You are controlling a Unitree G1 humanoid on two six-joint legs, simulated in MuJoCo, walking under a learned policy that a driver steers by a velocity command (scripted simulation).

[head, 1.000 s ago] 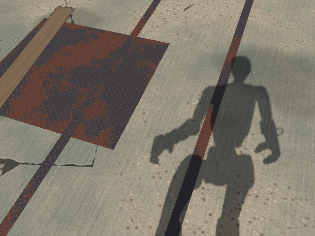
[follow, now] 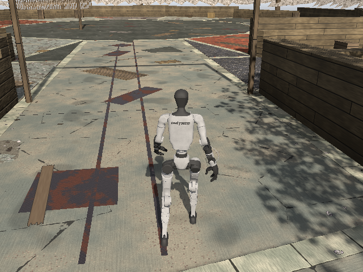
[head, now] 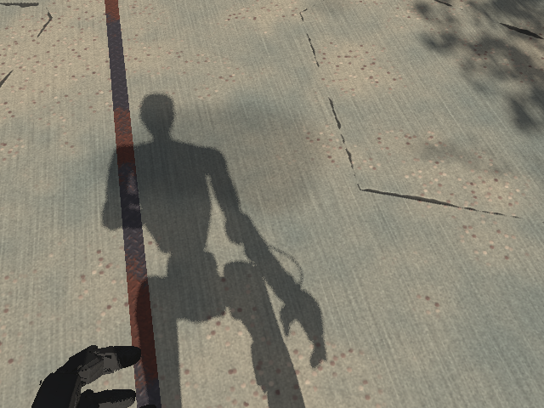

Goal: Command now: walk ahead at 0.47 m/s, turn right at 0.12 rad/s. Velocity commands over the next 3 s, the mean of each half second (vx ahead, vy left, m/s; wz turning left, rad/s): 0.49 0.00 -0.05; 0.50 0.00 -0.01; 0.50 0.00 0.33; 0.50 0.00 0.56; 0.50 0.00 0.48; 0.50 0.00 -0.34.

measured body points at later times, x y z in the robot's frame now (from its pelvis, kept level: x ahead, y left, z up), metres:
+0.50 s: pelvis +0.28 +0.01 +0.01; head +0.31 +0.02 +0.46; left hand +0.27 +0.30 -0.12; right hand +0.51 -0.21 -0.07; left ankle +0.43 +0.12 -0.71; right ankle +0.12 -0.11 -0.72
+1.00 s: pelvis +0.56 +0.02 +0.02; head +0.59 +0.02 +0.47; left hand +0.78 +0.24 -0.07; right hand +0.56 -0.27 -0.11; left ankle +0.43 +0.12 -0.72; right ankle +0.73 -0.12 -0.70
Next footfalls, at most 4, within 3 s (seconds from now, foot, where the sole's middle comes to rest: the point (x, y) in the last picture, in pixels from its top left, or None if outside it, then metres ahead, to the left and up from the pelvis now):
0.52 left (209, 400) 0.47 0.13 -0.76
1.06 right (296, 280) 0.77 -0.11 -0.76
1.60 left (194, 209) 1.03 0.16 -0.76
2.08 right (215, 127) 1.37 0.09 -0.76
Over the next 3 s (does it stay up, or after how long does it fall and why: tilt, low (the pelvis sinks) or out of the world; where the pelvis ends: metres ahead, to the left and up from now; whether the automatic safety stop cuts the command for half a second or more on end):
stays up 1.51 0.42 0.02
